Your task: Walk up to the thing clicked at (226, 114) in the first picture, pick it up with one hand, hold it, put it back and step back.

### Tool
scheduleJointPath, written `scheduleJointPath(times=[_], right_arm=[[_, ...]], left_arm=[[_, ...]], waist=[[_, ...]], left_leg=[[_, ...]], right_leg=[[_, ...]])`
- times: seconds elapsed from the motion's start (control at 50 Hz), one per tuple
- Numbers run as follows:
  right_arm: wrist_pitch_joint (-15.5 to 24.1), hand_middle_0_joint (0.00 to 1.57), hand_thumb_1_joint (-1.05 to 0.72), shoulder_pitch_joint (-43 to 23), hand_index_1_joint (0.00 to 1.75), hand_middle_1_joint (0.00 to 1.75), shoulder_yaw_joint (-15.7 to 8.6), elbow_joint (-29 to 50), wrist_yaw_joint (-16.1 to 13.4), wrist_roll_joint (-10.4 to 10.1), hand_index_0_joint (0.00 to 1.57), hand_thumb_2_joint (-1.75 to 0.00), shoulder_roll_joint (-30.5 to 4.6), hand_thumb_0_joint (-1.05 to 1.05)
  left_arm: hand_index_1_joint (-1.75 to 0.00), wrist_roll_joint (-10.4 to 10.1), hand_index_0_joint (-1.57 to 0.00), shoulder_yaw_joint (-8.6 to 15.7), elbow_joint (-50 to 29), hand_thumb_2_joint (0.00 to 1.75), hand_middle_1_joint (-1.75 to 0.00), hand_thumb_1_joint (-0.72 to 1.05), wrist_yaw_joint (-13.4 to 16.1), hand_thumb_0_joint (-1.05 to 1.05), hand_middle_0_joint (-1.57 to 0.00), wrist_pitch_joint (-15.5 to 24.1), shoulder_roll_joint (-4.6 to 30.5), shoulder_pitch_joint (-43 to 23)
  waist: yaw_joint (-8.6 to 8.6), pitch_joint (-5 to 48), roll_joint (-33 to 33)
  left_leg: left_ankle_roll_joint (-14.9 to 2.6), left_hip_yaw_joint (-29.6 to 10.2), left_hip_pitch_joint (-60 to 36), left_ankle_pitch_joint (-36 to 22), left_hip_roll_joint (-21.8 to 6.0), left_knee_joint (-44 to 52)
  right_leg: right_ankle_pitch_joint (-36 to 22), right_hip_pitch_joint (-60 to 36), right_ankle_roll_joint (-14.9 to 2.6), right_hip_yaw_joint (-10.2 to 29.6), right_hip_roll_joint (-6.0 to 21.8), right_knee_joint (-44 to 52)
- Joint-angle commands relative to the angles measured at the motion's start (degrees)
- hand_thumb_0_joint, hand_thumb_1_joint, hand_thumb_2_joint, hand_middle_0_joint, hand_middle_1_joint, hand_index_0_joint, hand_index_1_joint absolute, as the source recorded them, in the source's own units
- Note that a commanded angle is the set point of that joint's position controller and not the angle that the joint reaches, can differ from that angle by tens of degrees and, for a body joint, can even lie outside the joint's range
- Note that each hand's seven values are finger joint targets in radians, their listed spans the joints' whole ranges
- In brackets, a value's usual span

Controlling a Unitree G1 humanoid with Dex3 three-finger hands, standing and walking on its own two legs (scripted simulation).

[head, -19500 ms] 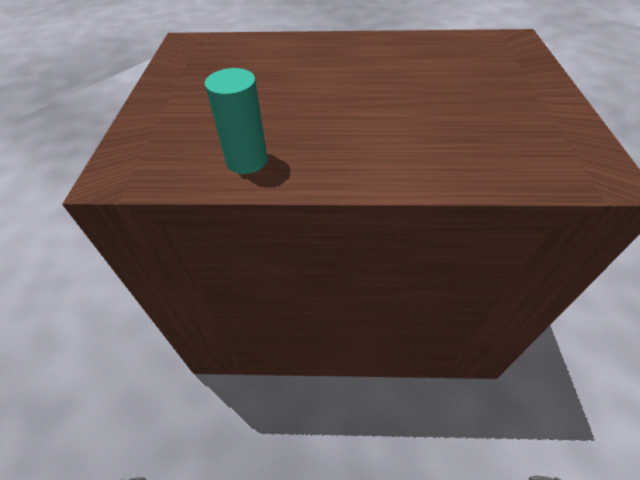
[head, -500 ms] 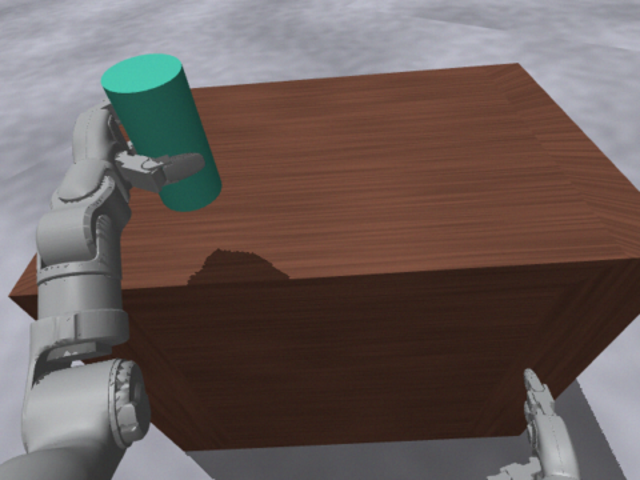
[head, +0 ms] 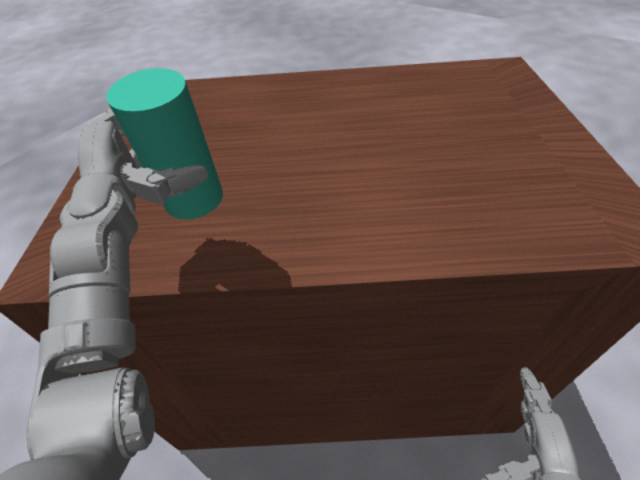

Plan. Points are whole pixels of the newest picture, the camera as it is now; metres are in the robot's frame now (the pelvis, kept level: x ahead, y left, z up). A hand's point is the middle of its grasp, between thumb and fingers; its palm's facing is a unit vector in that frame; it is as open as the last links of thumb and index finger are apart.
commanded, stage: lower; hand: left
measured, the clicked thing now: (173, 150) +0.42 +0.17 +0.22
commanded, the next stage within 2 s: loosen in 0.86 s
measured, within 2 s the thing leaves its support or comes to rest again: rests again in 1.32 s
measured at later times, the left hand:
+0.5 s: hand (180, 188) +0.43 +0.18 +0.16, palm faces +0.18 -0.98 +0.01, open 10.9 cm
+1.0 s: hand (189, 207) +0.44 +0.18 +0.12, palm faces +0.17 -0.98 +0.00, open 11.0 cm
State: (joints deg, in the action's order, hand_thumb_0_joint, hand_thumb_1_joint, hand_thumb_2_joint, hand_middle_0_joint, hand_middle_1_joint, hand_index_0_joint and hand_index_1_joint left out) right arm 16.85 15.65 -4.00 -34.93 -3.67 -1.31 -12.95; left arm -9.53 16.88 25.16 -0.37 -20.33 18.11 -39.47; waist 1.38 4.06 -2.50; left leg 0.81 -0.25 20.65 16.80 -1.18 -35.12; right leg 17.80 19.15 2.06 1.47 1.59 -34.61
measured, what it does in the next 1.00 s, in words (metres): stands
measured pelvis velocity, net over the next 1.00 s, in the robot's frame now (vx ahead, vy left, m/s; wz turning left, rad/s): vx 0.00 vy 0.00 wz -0.01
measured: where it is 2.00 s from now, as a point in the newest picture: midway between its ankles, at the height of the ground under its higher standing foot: outside the picture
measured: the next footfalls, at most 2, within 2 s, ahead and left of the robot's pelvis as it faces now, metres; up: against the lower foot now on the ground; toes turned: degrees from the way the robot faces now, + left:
none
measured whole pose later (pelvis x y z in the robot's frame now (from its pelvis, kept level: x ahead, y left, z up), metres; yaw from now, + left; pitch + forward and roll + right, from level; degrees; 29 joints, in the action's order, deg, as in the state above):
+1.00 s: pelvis +0.00 +0.00 -0.01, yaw -1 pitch +6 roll -1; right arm 7.3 15.1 -3.1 -28.8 -3.5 -0.5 -12.4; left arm -8.7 15.7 41.8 -0.3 3.9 17.8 -34.5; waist 3.7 4.0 -1.0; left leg 1.0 -0.2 26.4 18.2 -2.1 -38.5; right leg 18.4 24.6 1.8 1.6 0.7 -36.9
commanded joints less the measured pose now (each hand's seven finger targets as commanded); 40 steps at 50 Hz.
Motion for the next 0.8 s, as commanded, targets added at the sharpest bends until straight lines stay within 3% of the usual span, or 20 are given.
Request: scheduleJointPath(times=[0.0,0.08,0.14,0.2,0.22,0.26,0.28,0.3,0.32,0.38,0.4,0.44,0.46,0.5,0.52,0.54,0.62,0.72,0.76,0.78], right_arm=[[2.58,0.05,0.53,-4.21,0.05,0.05,-2.12,8.16,-0.23,-0.33,0.05,-0.06,-6.13,0.0],[2.28,0.05,0.53,-4.64,0.05,0.05,-2.66,9.05,0.21,-0.28,0.05,-0.05,-6.99,0.0],[2.03,0.05,0.53,-4.56,0.05,0.05,-2.03,8.66,0.35,-0.13,0.05,-0.06,-6.11,0.0],[1.59,0.05,0.53,-5.9,0.05,0.05,-3.56,10.47,-0.01,-0.2,0.05,-0.06,-8.08,0.0],[1.53,0.05,0.53,-5.27,0.05,0.05,-1.72,9.98,0.18,-0.06,0.05,-0.06,-5.94,0.0],[1.09,0.05,0.53,-6.21,0.05,0.05,-3.26,9.99,-0.21,0.02,0.05,-0.06,-7.34,0.0],[0.84,0.05,0.53,-5.77,0.05,0.05,-2.53,10.88,-0.34,0.06,0.05,-0.06,-7.23,0.0],[0.49,0.05,0.53,-5.77,0.05,0.05,-2.06,9.48,-0.22,-0.06,0.05,-0.06,-6.01,0.0],[0.25,0.05,0.53,-5.74,0.05,0.05,-1.91,10.32,-0.24,0.21,0.05,-0.06,-6.45,0.0],[-0.56,0.05,0.53,-6.4,0.05,0.05,-1.84,10.63,-0.53,0.18,0.05,-0.06,-6.16,0.0],[-0.89,0.05,0.53,-4.91,0.05,0.05,-2.96,9.46,-0.65,0.18,0.05,-0.06,-7.59,0.0],[-1.43,0.05,0.53,-5.52,0.05,0.05,-1.93,9.58,-0.52,0.25,0.05,-0.06,-6.26,0.0],[-1.63,0.05,0.53,-5.59,0.05,0.05,-3.03,9.07,-0.58,0.24,0.05,-0.06,-7.43,0.0],[-2.07,0.05,0.53,-6.18,0.05,0.05,-1.61,9.34,-0.37,0.23,0.05,-0.05,-5.73,0.0],[-2.33,0.05,0.53,-5.59,0.05,0.05,-1.39,9.68,-0.34,0.15,0.05,-0.06,-5.49,0.0],[-2.49,0.05,0.53,-6.2,0.05,0.05,-3.07,10.63,-0.59,0.2,0.05,-0.06,-7.6,0.0],[-3.29,0.05,0.53,-6.73,0.05,0.05,-1.54,11.67,-0.51,0.26,0.05,-0.06,-6.11,0.0],[-4.59,0.05,0.52,-5.61,0.05,0.05,-3.14,13.42,-0.89,0.38,0.05,-0.06,-8.2,0.0],[-5.15,0.05,0.53,-4.95,0.05,0.05,-1.26,13.55,-0.67,0.36,0.05,-0.06,-5.75,0.0],[-5.33,0.05,0.52,-4.82,0.05,0.05,-1.63,13.94,-0.79,0.39,0.05,-0.06,-6.31,0.0]], left_arm=[[-1.42,-0.56,-1.26,2.27,-12.87,1.22,-1.4,-0.06,0.16,0.0,-1.26,6.29,12.55,-29.75],[-1.41,-0.33,-1.27,2.17,-9.88,1.22,-1.4,-0.05,0.17,0.0,-1.26,8.54,12.0,-27.38],[-1.4,-0.03,-1.25,1.91,-12.7,1.21,-1.39,-0.05,0.4,0.0,-1.24,11.48,12.84,-30.63],[-1.42,0.07,-1.26,2.61,-10.82,1.23,-1.4,-0.06,0.63,0.0,-1.24,13.9,13.85,-29.12],[-1.4,0.15,-1.24,2.0,-13.12,1.21,-1.38,-0.07,0.78,0.0,-1.23,14.94,13.27,-30.66],[-1.41,0.03,-1.25,2.61,-14.28,1.22,-1.39,-0.08,1.24,0.0,-1.24,16.79,14.28,-32.17],[-1.4,0.07,-1.24,2.94,-6.93,1.21,-1.38,-0.09,1.19,0.0,-1.23,16.79,13.41,-27.44],[-1.39,0.27,-1.23,2.03,-11.16,1.22,-1.38,-0.08,1.19,0.0,-1.22,17.87,13.29,-28.86],[-1.39,0.2,-1.22,2.06,-11.23,1.21,-1.37,-0.08,1.22,0.0,-1.21,18.74,13.4,-29.86],[-1.4,0.31,-1.23,1.63,-10.66,1.22,-1.38,-0.09,1.46,0.0,-1.22,20.18,13.23,-29.44],[-1.41,0.04,-1.24,2.39,-6.13,1.23,-1.39,-0.09,1.46,0.0,-1.23,20.12,13.18,-26.79],[-1.41,0.13,-1.26,1.81,-5.6,1.23,-1.4,-0.07,1.0,0.0,-1.24,21.21,12.76,-26.51],[-1.41,0.13,-1.26,1.97,-5.03,1.23,-1.4,-0.07,0.95,0.0,-1.25,21.58,12.98,-26.32],[-1.41,0.25,-1.26,1.26,-3.19,1.23,-1.4,-0.05,0.8,0.0,-1.25,22.33,11.82,-25.57],[-1.4,0.07,-1.26,1.17,-4.71,1.22,-1.39,-0.05,0.61,0.0,-1.24,22.94,12.21,-26.27],[-1.4,-0.09,-1.26,2.22,-2.88,1.22,-1.39,-0.06,0.68,0.0,-1.25,23.16,13.05,-25.69],[-1.38,-0.11,-1.23,1.02,-2.99,1.21,-1.37,-0.09,0.42,0.0,-1.22,25.05,11.92,-25.85],[-1.39,-0.23,-1.23,2.16,-3.18,1.21,-1.37,-0.1,0.48,0.0,-1.23,27.31,14.35,-27.05],[-1.39,0.05,-1.23,1.12,-2.83,1.21,-1.37,-0.09,0.44,0.0,-1.22,28.03,12.98,-26.78],[-1.39,-0.3,-1.22,1.3,-1.67,1.21,-1.36,-0.11,0.38,0.0,-1.22,28.34,12.55,-25.2]], waist=[[0.33,16.71,1.04],[0.65,16.6,2.06],[0.81,18.06,0.75],[1.29,19.41,1.3],[0.83,19.65,-0.12],[1.01,21.46,-0.81],[1.3,20.79,1.77],[0.63,19.66,-0.91],[1.14,21.61,-1.08],[1.2,21.37,-1.25],[1.72,18.49,0.55],[1.72,18.72,-0.1],[1.56,18.06,-0.21],[1.38,17.36,-0.39],[1.56,19.27,-0.1],[2.06,18.39,0.71],[1.78,19.85,1.01],[2.47,22.26,-0.47],[2.21,21.07,-0.19],[2.37,21.45,0.73]], left_leg=[[-1.25,1.14,-11.31,-16.67,1.07,3.4],[-1.27,1.02,-10.53,-14.84,0.98,3.92],[-1.29,1.08,-11.24,-15.66,1.08,3.37],[-1.4,1.24,-10.82,-14.95,1.18,3.07],[-1.14,1.15,-11.13,-14.92,1.11,3.0],[-1.07,1.07,-11.44,-15.08,1.1,2.93],[-1.33,1.1,-10.83,-15.49,0.9,2.6],[-0.98,1.02,-10.22,-15.45,0.92,2.95],[-0.95,0.94,-11.7,-16.27,0.69,2.51],[-1.01,1.02,-11.41,-16.14,0.75,2.52],[-1.06,0.95,-10.33,-14.85,0.55,2.86],[-1.15,1.08,-9.49,-14.76,0.59,2.92],[-1.1,1.04,-9.23,-14.53,0.54,3.05],[-1.09,1.09,-8.66,-13.39,0.5,3.1],[-1.26,1.19,-8.99,-14.33,0.61,2.8],[-1.28,1.14,-8.78,-13.29,0.49,2.91],[-1.38,1.01,-8.92,-15.66,0.39,2.14],[-1.36,1.07,-10.29,-16.81,0.26,1.11],[-1.44,1.11,-8.66,-16.34,0.28,0.9],[-1.54,1.07,-9.05,-16.98,0.26,0.7]], right_leg=[[-17.25,-2.04,-1.6,-3.83,-2.04,4.11],[-15.97,-1.87,-1.6,-3.79,-2.13,4.4],[-16.81,-1.95,-1.54,-3.55,-1.91,4.17],[-16.84,-2.47,-1.33,-3.15,-1.74,4.33],[-16.37,-2.59,-1.52,-3.32,-1.75,3.99],[-16.53,-2.85,-1.49,-3.22,-1.72,4.08],[-17.14,-3.43,-1.31,-3.21,-1.81,4.04],[-16.92,-3.14,-1.63,-3.3,-1.91,3.75],[-17.24,-2.92,-1.67,-3.31,-1.94,3.61],[-17.22,-2.84,-1.7,-3.35,-1.92,3.92],[-16.19,-1.92,-1.68,-3.49,-2.17,4.03],[-16.33,-2.12,-1.69,-3.21,-2.0,4.05],[-15.99,-1.61,-1.8,-3.31,-2.09,4.12],[-14.9,-0.91,-1.85,-3.32,-2.12,4.07],[-16.02,-2.05,-1.7,-3.15,-1.95,4.07],[-15.17,-1.27,-1.69,-3.21,-2.05,4.1],[-17.09,-1.57,-1.68,-3.2,-2.05,3.22],[-18.1,-1.45,-1.62,-2.95,-1.99,2.61],[-17.75,-0.95,-1.64,-2.84,-1.92,2.62],[-18.3,-1.4,-1.55,-2.94,-1.94,2.4]])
